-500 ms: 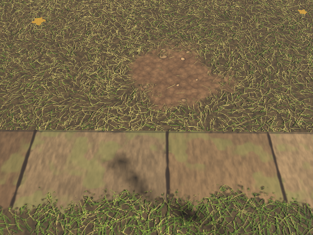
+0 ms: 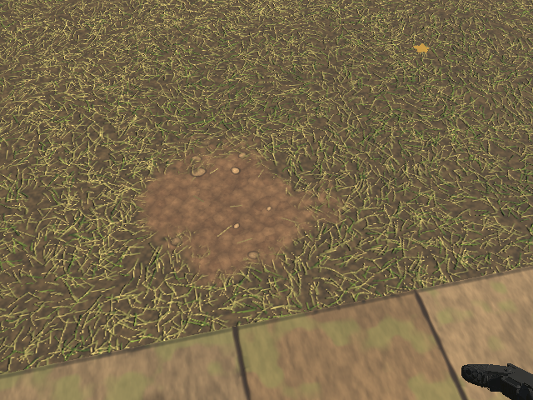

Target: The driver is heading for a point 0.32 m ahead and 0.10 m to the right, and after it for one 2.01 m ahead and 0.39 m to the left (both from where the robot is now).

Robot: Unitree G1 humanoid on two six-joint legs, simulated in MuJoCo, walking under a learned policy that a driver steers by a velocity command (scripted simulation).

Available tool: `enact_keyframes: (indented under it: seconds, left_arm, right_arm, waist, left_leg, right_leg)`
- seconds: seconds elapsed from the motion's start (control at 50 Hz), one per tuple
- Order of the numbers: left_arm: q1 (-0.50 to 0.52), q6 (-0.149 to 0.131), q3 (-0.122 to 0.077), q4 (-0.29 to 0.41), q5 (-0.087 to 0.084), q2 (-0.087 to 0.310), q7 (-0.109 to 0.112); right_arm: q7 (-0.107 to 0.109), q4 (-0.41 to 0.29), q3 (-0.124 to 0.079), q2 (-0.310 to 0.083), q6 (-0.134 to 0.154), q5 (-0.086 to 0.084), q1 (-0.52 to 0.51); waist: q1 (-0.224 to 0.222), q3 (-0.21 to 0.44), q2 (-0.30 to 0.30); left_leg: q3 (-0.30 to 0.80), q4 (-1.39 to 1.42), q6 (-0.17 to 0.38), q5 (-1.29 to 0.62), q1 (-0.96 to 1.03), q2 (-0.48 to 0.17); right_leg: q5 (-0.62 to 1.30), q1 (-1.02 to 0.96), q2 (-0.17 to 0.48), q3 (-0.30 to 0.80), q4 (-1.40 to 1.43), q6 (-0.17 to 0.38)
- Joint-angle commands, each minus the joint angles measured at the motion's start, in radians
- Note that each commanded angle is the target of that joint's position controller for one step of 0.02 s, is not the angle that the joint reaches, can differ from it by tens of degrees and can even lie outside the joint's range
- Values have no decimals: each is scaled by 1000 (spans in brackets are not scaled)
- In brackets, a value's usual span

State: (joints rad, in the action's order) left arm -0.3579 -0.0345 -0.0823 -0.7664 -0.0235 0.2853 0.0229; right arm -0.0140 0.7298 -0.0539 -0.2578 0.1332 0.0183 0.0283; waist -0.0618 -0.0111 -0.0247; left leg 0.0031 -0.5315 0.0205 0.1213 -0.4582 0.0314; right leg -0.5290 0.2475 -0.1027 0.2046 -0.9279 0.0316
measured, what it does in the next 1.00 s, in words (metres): walks ahead: right foot, then left foot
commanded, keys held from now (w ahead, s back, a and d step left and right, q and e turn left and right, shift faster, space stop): e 0.38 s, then q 0.62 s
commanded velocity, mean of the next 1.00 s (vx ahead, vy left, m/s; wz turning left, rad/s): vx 0.09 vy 0.00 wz -0.12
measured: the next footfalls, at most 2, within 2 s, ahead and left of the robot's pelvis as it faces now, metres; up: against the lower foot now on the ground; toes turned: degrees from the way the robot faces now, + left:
right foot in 0.42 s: +0.19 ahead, -0.15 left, +0.00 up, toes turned -17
left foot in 0.84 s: +0.17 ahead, +0.08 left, +0.00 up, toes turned -4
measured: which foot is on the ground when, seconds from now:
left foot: down 0.00-0.42, up 0.44-0.82, down 0.84-1.00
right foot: up 0.00-0.40, down 0.42-0.84, up 0.86-1.00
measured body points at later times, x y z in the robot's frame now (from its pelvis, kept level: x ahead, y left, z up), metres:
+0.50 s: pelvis +0.12 -0.03 +0.01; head +0.16 -0.06 +0.45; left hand +0.38 +0.17 -0.06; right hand +0.16 -0.34 -0.12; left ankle +0.10 +0.12 -0.67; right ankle +0.15 -0.14 -0.72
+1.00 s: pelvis +0.13 +0.01 +0.02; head +0.17 +0.04 +0.46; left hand +0.33 +0.28 -0.10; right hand +0.21 -0.29 -0.08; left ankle +0.13 +0.09 -0.72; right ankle +0.11 -0.14 -0.64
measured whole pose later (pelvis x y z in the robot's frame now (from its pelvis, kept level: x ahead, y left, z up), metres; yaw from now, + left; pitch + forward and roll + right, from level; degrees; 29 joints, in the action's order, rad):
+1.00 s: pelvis +0.13 +0.01 +0.02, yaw -2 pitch +2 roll -3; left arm -0.07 0.03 -0.10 -0.75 0.00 0.31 0.06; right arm 0.01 0.79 -0.06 -0.29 -0.01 0.00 0.24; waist 0.03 -0.04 -0.03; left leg 0.02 -0.51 0.06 0.27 -0.27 0.01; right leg -0.45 0.53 -0.02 0.02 -1.11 -0.05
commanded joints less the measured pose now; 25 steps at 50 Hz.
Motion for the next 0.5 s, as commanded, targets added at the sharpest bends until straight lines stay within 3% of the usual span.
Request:
enact_keyframes:
  seconds: [0.02, 0.04, 0.06, 0.12, 0.2, 0.26, 0.32, 0.38, 0.4, 0.42, 0.44, 0.46, 0.48, 0.5]
  left_arm:
    - [-2, -2, -29, 105, -1, 165, 6]
    - [38, 10, -33, 118, 7, 159, 7]
    - [45, 23, -38, 126, 10, 146, 8]
    - [43, 51, -20, 155, -1, 65, 5]
    - [98, 55, -14, 184, 7, 60, -7]
    - [167, 55, -14, 208, 8, 62, -28]
    - [223, 63, -23, 243, 9, 79, -46]
    - [196, 66, -36, 252, 9, 91, -56]
    - [147, 61, -48, 238, 17, 115, -47]
    - [78, 57, -72, 237, 27, 209, -26]
    - [102, 54, -67, 267, 47, 271, -11]
    - [77, 41, -30, 252, 51, 151, -17]
    - [114, 27, -8, 233, 50, 98, -25]
    - [165, 20, 2, 214, 42, 71, -28]
  right_arm:
    - [12, -42, -38, -119, -24, -6, 188]
    - [11, -40, -29, -99, -34, -4, 141]
    - [11, -35, -24, -86, -39, -4, 111]
    - [13, -14, -40, -134, -42, 4, 82]
    - [32, -2, -52, -170, -63, -12, 65]
    - [37, 8, -54, -186, -83, -21, 63]
    - [30, 21, -63, -213, -97, -36, 89]
    - [29, 25, -68, -223, -106, -59, 82]
    - [26, 42, -61, -199, -106, -60, 124]
    - [20, 38, -42, -154, -101, -28, 162]
    - [8, -3, -6, -87, -95, 15, 182]
    - [1, 21, -21, -138, -99, -10, 142]
    - [-2, 26, -24, -150, -109, -39, 119]
    - [3, 43, -19, -126, -118, -41, 123]
  waist:
    - [114, 191, 136]
    - [90, 121, 84]
    - [63, 83, 95]
    - [39, 50, 160]
    - [50, 112, 132]
    - [72, 97, 136]
    - [90, 73, 146]
    - [57, 75, 144]
    - [42, 106, 97]
    - [29, 186, -77]
    - [65, 254, -291]
    - [6, 338, -143]
    - [21, 273, -98]
    - [48, 227, -75]
  left_leg:
    - [453, 129, 222, -323, 596, -431]
    - [327, 144, 201, -419, 463, -378]
    - [245, 164, 184, -449, 371, -336]
    - [106, 252, 201, -493, 249, -299]
    - [5, 267, 209, -500, 314, -320]
    - [-74, 260, 180, -409, 311, -307]
    - [-82, 216, 161, -350, 355, -333]
    - [-102, 90, 112, -357, 391, -334]
    - [-131, -32, 73, -351, 339, -282]
    - [-180, -254, -1, -132, 167, -206]
    - [-153, -550, -76, 565, -132, -77]
    - [9, -640, -84, 579, -125, -104]
    - [32, -628, -78, 538, -120, -131]
    - [39, -553, -76, 497, -120, -150]
  right_leg:
    - [-23, 504, 91, -36, -441, -54]
    - [19, 473, 122, -66, -399, -65]
    - [45, 437, 156, -80, -344, -65]
    - [129, 368, 169, -142, -224, -77]
    - [314, 334, 185, -161, -33, -78]
    - [394, 262, 174, -202, 112, -60]
    - [341, 240, 159, -230, 213, -35]
    - [360, 150, 121, -267, 400, 13]
    - [468, 4, 93, -250, 504, 45]
    - [885, -233, 245, -52, 517, 110]
    - [1198, -412, 512, 263, 476, 324]
    - [1141, -338, 528, 229, 497, 363]
    - [1055, -290, 455, 115, 500, 305]
    - [940, -248, 394, 44, 510, 239]
Keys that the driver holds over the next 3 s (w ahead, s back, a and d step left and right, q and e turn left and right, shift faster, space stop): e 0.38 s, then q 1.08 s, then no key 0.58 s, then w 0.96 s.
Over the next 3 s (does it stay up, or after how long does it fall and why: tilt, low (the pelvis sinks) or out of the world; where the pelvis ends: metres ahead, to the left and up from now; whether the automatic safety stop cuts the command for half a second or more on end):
stays up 0.50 0.12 0.01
